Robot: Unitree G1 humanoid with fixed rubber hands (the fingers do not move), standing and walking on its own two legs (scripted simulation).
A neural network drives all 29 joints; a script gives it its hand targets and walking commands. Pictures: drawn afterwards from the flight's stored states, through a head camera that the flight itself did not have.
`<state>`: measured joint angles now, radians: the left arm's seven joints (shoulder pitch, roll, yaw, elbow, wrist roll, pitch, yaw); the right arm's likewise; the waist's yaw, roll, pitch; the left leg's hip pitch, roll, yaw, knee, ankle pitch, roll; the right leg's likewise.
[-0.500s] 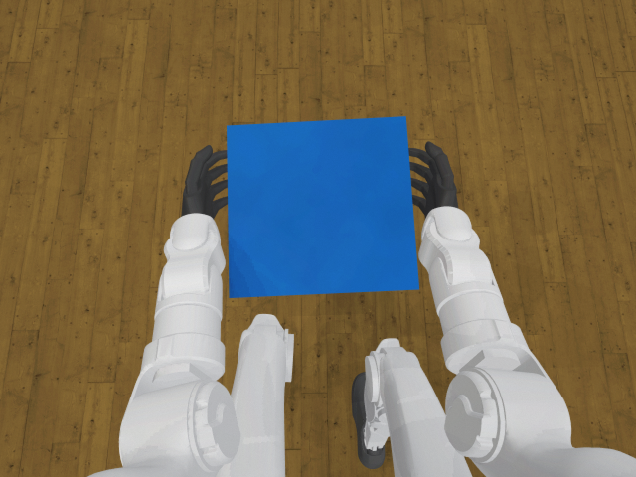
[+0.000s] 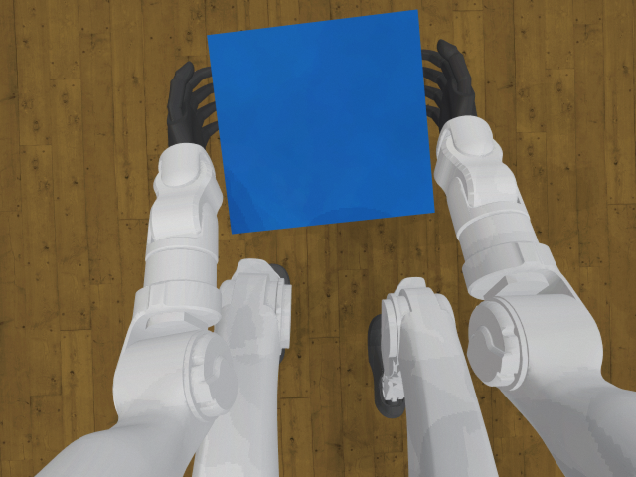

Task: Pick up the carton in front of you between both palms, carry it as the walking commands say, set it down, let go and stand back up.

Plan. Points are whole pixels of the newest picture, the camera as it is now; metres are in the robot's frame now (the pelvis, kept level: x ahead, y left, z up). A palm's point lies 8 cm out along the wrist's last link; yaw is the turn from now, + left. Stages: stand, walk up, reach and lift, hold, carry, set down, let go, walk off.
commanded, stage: set down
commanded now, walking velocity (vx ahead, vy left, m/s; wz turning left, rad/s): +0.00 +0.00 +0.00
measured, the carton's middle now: (323, 145) +0.47 +0.06 -0.20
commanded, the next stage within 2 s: none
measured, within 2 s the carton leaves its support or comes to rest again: rests again in 1.40 s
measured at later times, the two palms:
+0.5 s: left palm (197, 132) +0.48 +0.23 -0.22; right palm (409, 125) +0.52 -0.06 -0.25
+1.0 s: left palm (204, 132) +0.48 +0.23 -0.24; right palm (412, 134) +0.51 -0.07 -0.27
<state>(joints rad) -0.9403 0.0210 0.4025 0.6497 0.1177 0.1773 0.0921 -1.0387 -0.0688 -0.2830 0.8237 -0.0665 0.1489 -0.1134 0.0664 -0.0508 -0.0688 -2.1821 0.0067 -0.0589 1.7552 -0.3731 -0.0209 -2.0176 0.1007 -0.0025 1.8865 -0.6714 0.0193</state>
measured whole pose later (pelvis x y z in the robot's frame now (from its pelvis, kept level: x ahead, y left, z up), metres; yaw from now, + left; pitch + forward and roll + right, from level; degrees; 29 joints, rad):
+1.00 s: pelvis -0.02 -0.01 -0.09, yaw +0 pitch +44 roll +0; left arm -1.33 0.23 0.45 1.09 0.03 0.11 0.03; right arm -1.35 -0.19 -0.14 1.07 -0.07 0.15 -0.11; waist 0.14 0.01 0.16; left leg -2.41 0.01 -0.06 2.01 -0.36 -0.05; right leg -2.27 0.15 0.01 2.19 -0.68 0.02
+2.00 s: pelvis -0.02 +0.00 -0.07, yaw +1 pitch +40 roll +0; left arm -1.18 0.29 0.26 0.92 -0.22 0.02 0.10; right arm -1.29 -0.35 -0.02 0.89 0.11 0.12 -0.10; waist 0.11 0.00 0.22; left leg -2.32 0.00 -0.03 1.97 -0.36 -0.03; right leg -2.17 0.09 0.02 2.16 -0.68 0.02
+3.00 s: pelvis +0.04 +0.01 +0.18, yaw +0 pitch +44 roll -2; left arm -0.73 0.14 0.32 0.67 0.04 0.10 0.01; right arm -0.91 -0.24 -0.23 0.84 -0.06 0.12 0.00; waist 0.10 -0.03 -0.14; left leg -1.60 0.01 -0.03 1.08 -0.24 0.00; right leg -1.48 0.06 0.05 1.17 -0.46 0.03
